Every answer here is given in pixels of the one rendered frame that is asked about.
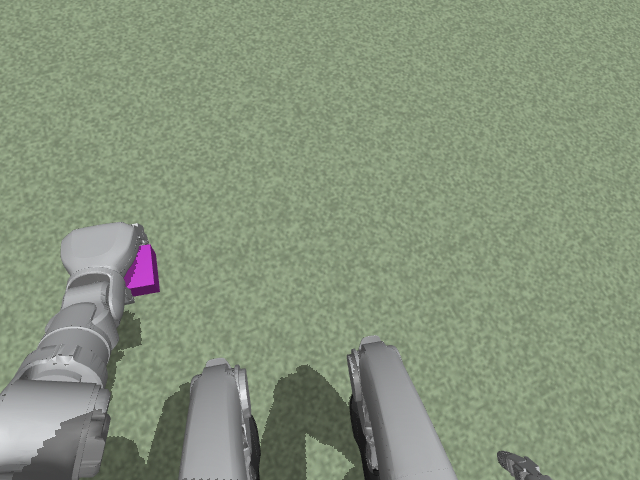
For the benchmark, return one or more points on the left robot hand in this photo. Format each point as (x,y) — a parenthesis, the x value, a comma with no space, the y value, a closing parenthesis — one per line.
(112,245)

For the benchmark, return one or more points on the small box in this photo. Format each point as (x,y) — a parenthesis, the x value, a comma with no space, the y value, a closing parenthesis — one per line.
(142,276)

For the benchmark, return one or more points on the right robot hand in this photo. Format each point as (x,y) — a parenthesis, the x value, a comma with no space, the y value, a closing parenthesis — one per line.
(519,467)

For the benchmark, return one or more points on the left robot arm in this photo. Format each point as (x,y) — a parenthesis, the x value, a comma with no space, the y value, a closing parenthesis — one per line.
(53,413)

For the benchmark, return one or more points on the right robot foot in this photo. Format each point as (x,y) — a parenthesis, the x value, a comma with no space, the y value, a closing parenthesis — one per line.
(369,473)

